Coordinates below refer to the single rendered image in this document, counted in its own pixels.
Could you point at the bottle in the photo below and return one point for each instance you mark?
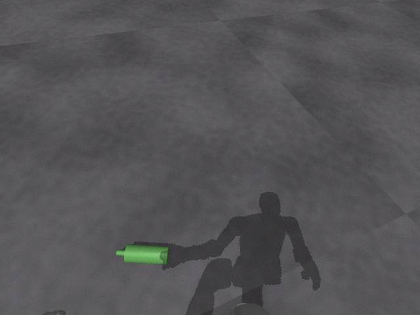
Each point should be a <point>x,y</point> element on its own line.
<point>147,254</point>

